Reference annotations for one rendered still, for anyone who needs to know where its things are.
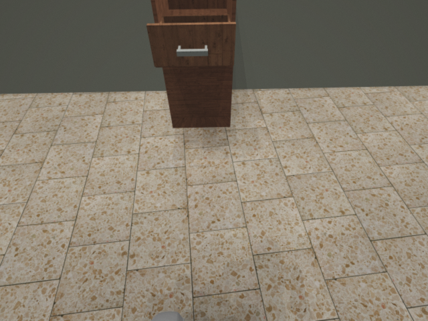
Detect handle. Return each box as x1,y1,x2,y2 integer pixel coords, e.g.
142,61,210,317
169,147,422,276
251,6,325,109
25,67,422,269
177,45,208,56

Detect cabinet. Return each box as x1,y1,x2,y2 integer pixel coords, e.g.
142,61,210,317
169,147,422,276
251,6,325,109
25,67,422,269
151,0,236,128

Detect drawer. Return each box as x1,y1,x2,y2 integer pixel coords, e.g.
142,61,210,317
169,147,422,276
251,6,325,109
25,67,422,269
146,15,236,68

